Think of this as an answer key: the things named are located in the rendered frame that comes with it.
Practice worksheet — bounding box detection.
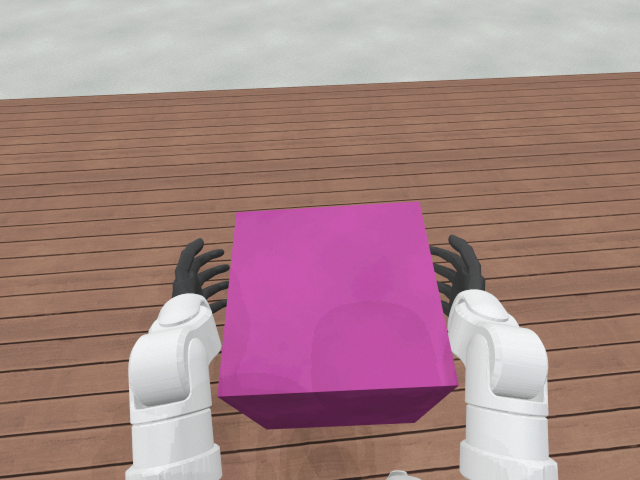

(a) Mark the left robot hand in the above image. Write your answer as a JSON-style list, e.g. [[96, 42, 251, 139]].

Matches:
[[172, 238, 230, 314]]

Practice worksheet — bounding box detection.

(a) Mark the left robot forearm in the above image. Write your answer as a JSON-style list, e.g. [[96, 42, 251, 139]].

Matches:
[[125, 293, 222, 480]]

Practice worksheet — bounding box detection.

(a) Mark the carton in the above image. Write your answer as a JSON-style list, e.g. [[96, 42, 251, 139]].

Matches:
[[217, 201, 459, 430]]

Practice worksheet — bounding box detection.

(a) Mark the right robot forearm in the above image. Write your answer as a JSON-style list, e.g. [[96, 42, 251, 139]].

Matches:
[[447, 289, 558, 480]]

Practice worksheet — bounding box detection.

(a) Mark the robot right shin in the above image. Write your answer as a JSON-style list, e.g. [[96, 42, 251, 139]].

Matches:
[[387, 470, 408, 479]]

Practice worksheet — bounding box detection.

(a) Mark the right robot hand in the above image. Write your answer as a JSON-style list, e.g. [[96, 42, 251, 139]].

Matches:
[[429, 235, 485, 317]]

